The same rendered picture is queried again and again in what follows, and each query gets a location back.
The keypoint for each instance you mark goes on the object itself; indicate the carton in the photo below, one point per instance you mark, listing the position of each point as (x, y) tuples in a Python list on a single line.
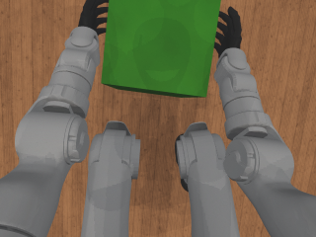
[(160, 47)]

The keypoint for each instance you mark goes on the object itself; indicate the left robot forearm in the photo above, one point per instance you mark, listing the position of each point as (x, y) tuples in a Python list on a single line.
[(72, 78)]

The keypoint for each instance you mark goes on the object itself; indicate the robot left thigh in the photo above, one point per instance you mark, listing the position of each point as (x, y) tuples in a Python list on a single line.
[(107, 200)]

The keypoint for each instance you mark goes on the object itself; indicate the right robot upper arm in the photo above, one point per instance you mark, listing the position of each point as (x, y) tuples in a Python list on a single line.
[(263, 169)]

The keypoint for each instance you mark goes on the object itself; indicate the robot thigh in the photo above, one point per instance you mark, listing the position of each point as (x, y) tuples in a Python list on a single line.
[(213, 211), (107, 200)]

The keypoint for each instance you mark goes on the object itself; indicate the left robot upper arm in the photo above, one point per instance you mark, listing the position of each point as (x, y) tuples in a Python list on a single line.
[(48, 144)]

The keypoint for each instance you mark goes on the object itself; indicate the right robot forearm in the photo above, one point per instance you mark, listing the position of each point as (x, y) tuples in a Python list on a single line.
[(240, 98)]

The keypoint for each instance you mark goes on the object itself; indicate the robot left hand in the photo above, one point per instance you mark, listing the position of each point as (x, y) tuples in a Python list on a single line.
[(88, 17)]

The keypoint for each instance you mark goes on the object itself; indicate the robot right hand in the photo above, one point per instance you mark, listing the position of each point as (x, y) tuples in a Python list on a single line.
[(231, 37)]

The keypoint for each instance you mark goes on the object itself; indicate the robot right thigh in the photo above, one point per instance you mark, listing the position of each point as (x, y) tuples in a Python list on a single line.
[(213, 211)]

